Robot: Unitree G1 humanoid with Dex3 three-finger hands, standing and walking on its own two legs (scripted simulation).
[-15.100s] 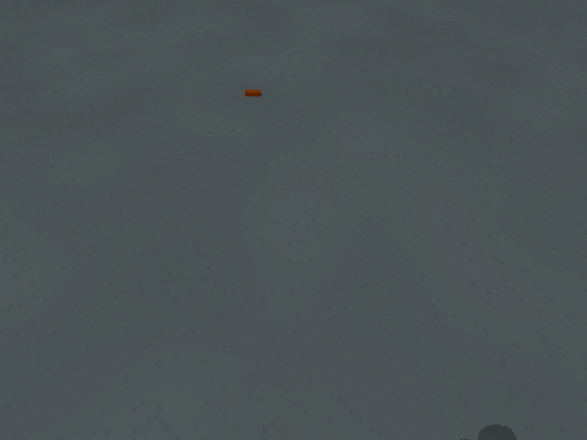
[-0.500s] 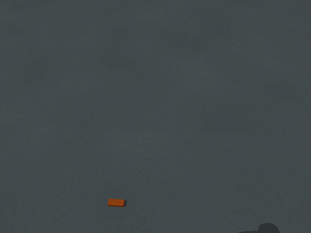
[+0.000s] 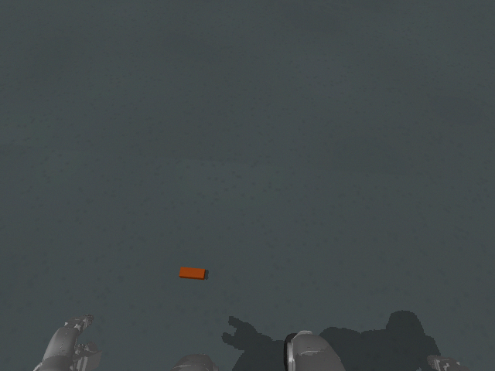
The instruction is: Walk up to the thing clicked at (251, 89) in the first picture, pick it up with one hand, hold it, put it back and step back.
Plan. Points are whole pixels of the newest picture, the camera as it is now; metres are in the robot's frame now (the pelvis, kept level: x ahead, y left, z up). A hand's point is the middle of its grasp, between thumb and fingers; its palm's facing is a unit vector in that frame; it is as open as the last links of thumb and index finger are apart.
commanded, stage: walk up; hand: left
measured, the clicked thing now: (192, 273) +0.46 +0.19 -0.74
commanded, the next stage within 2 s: none
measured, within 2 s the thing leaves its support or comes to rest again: neither
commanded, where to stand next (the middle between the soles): +0.06 -0.02 m, yaw -4 degrees
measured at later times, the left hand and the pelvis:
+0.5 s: hand out of the picture +0.11 +0.24 -0.14, palm faces -0.13 -0.93 -0.34, open 7.4 cm; pelvis +0.01 -0.03 +0.01, yaw -6 degrees
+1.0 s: hand out of the picture +0.13 +0.23 -0.12, palm faces +0.00 -0.88 -0.48, open 7.3 cm; pelvis +0.01 -0.05 +0.00, yaw +0 degrees
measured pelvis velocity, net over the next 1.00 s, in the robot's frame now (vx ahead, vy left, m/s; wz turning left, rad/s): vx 0.01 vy -0.05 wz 0.01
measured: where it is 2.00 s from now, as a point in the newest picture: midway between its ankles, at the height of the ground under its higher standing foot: outside the picture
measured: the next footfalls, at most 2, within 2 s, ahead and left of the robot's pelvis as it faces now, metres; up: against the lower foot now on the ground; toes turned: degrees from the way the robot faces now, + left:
left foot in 0.02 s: +0.01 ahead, +0.13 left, +0.00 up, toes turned -2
right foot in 0.54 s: +0.11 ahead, -0.18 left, +0.00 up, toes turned -5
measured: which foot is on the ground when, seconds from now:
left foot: up 0.00-0.00, down 0.02-0.56, up 0.58-1.00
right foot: down 0.00-0.04, up 0.06-0.52, down 0.54-1.00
